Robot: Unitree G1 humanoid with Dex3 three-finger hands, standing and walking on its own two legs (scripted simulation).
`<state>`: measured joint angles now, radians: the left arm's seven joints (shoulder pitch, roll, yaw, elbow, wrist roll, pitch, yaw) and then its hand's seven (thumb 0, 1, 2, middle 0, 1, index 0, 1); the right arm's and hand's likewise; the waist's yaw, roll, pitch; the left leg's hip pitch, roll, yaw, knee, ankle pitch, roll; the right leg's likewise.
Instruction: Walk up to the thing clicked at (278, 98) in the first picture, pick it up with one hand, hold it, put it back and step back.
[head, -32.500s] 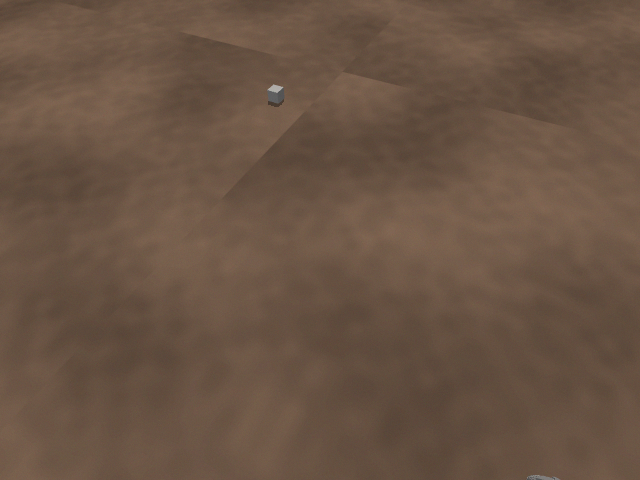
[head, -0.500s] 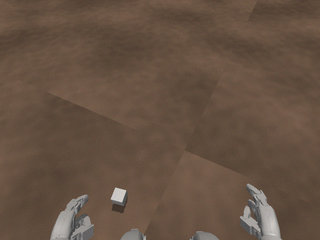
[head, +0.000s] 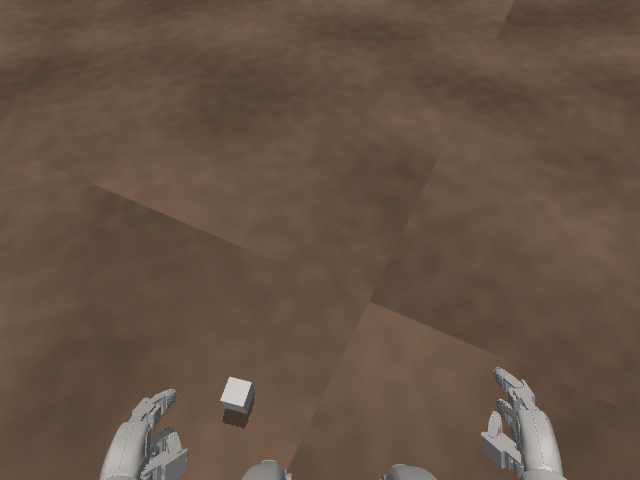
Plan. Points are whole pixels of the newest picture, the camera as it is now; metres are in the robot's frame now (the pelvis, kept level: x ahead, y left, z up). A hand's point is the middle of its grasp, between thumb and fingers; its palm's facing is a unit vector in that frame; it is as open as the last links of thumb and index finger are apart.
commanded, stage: home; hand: left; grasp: from above
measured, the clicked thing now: (238, 395) +0.43 +0.25 -0.68
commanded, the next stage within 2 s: stand in 0.12 s
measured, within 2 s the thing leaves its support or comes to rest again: neither
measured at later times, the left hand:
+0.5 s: hand out of the picture +0.10 +0.24 -0.11, palm faces +0.02 -0.94 -0.35, open 7.4 cm
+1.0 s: hand out of the picture +0.03 +0.25 -0.10, palm faces +0.03 -0.94 -0.34, open 7.4 cm
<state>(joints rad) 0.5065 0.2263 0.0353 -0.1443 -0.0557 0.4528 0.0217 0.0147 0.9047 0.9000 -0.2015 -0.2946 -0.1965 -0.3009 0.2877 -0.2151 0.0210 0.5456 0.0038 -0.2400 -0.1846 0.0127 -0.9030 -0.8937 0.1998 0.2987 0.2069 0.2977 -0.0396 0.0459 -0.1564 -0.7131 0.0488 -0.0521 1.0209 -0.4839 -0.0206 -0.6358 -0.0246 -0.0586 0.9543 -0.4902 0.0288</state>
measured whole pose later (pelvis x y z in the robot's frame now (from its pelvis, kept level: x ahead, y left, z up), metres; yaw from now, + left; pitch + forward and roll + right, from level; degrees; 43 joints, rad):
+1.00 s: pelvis -0.02 +0.01 +0.06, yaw +0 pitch -5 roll +0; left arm 0.19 0.29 0.03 1.09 0.04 0.01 0.03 0.01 0.90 0.90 -0.20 -0.30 -0.20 -0.30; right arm 0.14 -0.28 -0.04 1.10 -0.03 0.00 -0.01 0.01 -0.91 -0.89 0.20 0.30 0.21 0.30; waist 0.02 0.01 0.07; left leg -0.14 0.00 0.00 0.42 -0.19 0.00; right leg -0.10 -0.07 -0.03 0.40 -0.21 0.05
